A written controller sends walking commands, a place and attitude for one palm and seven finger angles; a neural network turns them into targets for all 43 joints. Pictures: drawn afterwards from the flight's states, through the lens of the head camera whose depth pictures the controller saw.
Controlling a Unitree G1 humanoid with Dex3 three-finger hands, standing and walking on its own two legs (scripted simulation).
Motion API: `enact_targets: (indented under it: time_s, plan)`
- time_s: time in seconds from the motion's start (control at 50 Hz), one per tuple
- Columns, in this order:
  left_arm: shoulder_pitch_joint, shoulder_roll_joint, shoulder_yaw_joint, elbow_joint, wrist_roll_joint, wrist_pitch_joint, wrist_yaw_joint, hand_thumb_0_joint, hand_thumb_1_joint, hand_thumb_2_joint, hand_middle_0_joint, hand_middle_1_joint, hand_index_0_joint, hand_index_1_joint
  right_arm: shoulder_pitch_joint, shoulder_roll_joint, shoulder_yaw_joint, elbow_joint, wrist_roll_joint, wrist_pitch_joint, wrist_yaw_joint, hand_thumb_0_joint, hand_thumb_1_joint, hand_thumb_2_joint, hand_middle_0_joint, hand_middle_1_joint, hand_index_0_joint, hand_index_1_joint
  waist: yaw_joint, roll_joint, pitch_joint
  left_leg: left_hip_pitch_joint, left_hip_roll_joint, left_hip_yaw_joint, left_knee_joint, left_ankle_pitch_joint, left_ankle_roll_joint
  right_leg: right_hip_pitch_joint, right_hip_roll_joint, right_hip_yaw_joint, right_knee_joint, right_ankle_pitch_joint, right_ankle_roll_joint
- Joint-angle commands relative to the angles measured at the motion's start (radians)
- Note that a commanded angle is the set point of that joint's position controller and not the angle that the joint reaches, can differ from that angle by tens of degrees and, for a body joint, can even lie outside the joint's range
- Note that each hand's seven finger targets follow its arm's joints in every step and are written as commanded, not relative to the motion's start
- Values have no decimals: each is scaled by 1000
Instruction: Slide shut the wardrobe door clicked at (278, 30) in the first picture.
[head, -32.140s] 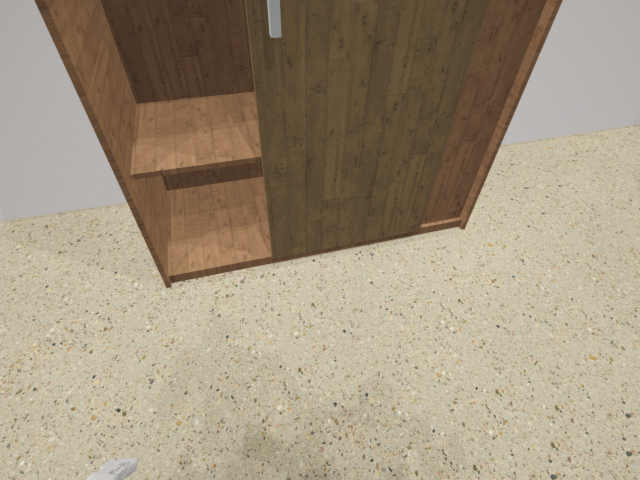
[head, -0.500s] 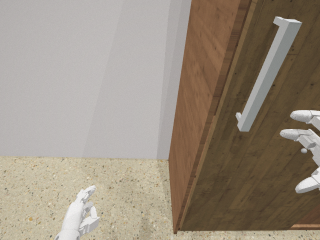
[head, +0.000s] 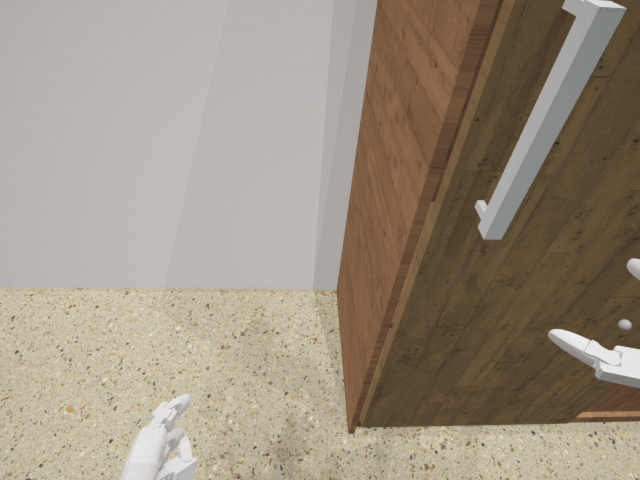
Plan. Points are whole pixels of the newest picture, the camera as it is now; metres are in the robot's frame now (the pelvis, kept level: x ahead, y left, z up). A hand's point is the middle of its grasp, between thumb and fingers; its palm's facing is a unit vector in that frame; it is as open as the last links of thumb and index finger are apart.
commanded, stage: draw the hand back to the body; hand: right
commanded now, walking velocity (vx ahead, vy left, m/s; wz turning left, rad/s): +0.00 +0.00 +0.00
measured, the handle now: (526, 134) +0.41 -0.23 +0.27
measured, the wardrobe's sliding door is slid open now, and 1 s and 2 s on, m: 0.01 0.01 0.01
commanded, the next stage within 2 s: step back with the hand held close in 0.76 s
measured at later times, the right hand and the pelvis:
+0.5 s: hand (594, 352) +0.21 -0.26 +0.15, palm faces +0.45 +0.82 -0.35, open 7.9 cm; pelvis +0.02 +0.00 +0.00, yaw +1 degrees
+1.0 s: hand (615, 338) +0.21 -0.28 +0.17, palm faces +0.47 +0.79 -0.38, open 7.4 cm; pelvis +0.01 -0.01 +0.00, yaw +1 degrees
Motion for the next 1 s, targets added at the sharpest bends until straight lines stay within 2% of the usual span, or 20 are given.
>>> enact_targets:
  time_s: [0.0,0.1,0.14,0.22,0.3,0.34,0.36,0.42,0.46,0.52,0.58,0.62,0.66,0.74,0.84,0.86,0.88,0.9,0.92,0.98]
  plan:
    - [-165,122,56,-174,4,-53,12,0,900,900,-200,-300,-200,-300,-123,-192,-65,-200,-19,-93,-24,0,-248,-585,223,683,223,683,10,11,-84,18,8,-56,-100,-12,4,-7,4,23,-116,33,-19]
    - [-167,118,64,-178,8,-42,12,0,900,900,-200,-300,-200,-300,-21,-207,-93,-214,-25,-111,-26,0,-429,-673,216,576,216,576,-7,35,-112,58,10,-56,-84,69,5,3,5,16,-109,112,-21]
    - [-165,115,65,-179,9,-36,11,0,900,900,-200,-300,-200,-300,14,-209,-100,-211,-24,-114,-22,0,-501,-707,214,534,214,534,-8,52,-98,65,8,-55,-86,100,6,-3,4,14,-103,140,-19]
    - [-159,110,65,-185,9,-30,8,0,900,900,-200,-300,-200,-300,43,-185,-75,-258,-34,-117,-18,0,-646,-777,209,449,209,449,-6,-54,-92,61,7,-56,-76,141,8,16,3,7,-104,179,-12]
    - [-149,111,66,-194,11,-23,8,0,900,900,-200,-300,-200,-300,80,-163,-51,-248,-34,-104,-16,0,-791,-848,204,364,204,364,1,21,-58,49,2,-49,-78,142,4,8,-1,12,-107,186,-12]
    - [-149,110,68,-201,10,-15,10,0,900,900,-200,-300,-200,-300,87,-161,-44,-251,-34,-98,-14,0,-864,-882,201,321,201,321,3,34,-57,48,0,-50,-84,136,4,11,0,9,-106,180,-14]
    - [-148,110,66,-203,11,-14,10,0,900,900,-200,-300,-200,-300,90,-158,-43,-261,-35,-97,-14,0,-900,-900,200,300,200,300,3,15,-63,51,2,-52,-82,138,3,14,1,8,-106,180,-14]
    - [-146,106,65,-205,13,-9,12,0,900,900,-200,-300,-200,-300,63,-174,-55,-295,-41,-95,-21,0,-900,-900,200,300,200,300,2,-17,-96,66,3,-51,-73,161,6,27,3,9,-104,202,-11]
    - [-150,105,61,-204,15,-7,16,0,900,900,-200,-300,-200,-300,49,-178,-56,-290,-39,-88,-23,0,-900,-900,200,300,200,300,5,-8,-75,56,2,-51,-81,157,5,24,3,12,-102,196,-12]
    - [-150,103,57,-201,16,-6,15,0,900,900,-200,-300,-200,-300,35,-163,-41,-296,-44,-85,-25,0,-900,-900,200,300,200,300,7,-44,-74,55,1,-46,-77,153,8,31,2,16,-107,201,-7]
    - [-153,102,56,-202,15,0,15,0,900,900,-200,-300,-200,-300,48,-153,-36,-266,-39,-76,-22,0,-900,-900,200,300,200,300,6,5,-54,46,-1,-44,-85,126,5,23,-1,16,-114,172,-9]
    - [-152,104,56,-202,17,1,13,0,900,900,-200,-300,-200,-300,47,-159,-41,-273,-41,-74,-22,0,-900,-900,200,300,200,300,4,-11,-69,58,0,-44,-77,141,7,25,0,19,-115,188,-7]
    - [-152,105,58,-204,16,5,11,0,900,900,-200,-300,-200,-300,59,-158,-42,-259,-39,-71,-20,0,-900,-900,200,300,200,300,4,32,-69,61,-2,-45,-81,143,5,21,-3,19,-115,186,-9]
    - [-158,103,56,-203,16,11,9,0,900,900,-200,-300,-200,-300,70,-158,-47,-249,-37,-68,-17,0,-900,-900,200,300,200,300,1,25,-67,70,0,-47,-88,132,7,12,-1,18,-118,174,-9]
    - [-165,103,57,-205,16,7,10,0,900,900,-200,-300,-200,-300,46,-172,-51,-288,-42,-75,-21,0,-900,-900,200,300,200,300,0,-24,-80,75,-1,-49,-92,118,9,20,-1,18,-120,165,-6]
    - [-165,107,58,-199,15,5,15,0,900,900,-200,-300,-200,-300,-30,-233,-106,-300,-41,-80,-32,0,-900,-900,200,300,200,300,2,-36,-87,74,2,-54,-98,115,10,20,2,18,-120,154,-7]
    - [-148,123,56,-245,7,27,8,0,900,900,-200,-300,-200,-300,-123,-321,-205,-350,-44,-128,-40,0,-900,-900,200,300,200,300,43,0,10,-39,51,-149,-161,129,6,-77,-16,31,-85,74,-28]
    - [-138,108,56,-219,14,43,7,0,900,900,-200,-300,-200,-300,-6,-238,-144,-260,-49,-138,-33,0,-900,-900,200,300,200,300,49,62,-9,-59,78,-154,-170,123,12,-62,-10,42,-58,74,-30]
    - [-146,111,60,-225,16,53,3,0,900,900,-200,-300,-200,-300,40,-205,-110,-239,-55,-136,-29,0,-900,-900,200,300,200,300,50,72,-5,-87,89,-171,-180,125,15,-48,-8,36,-40,89,-29]
    - [-133,119,68,-240,18,76,0,0,900,900,-200,-300,-200,-300,109,-178,-89,-254,-61,-161,-31,0,-900,-900,200,300,200,300,54,6,-100,-45,97,-143,-116,231,14,-42,-24,36,-35,198,-23]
